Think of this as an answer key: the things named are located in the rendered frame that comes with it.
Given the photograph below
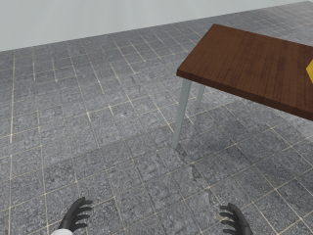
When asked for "robot right hand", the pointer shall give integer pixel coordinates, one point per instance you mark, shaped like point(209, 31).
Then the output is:
point(240, 224)

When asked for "table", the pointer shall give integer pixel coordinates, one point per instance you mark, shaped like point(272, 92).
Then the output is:
point(263, 69)

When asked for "robot left hand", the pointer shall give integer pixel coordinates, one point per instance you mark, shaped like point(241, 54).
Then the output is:
point(71, 217)

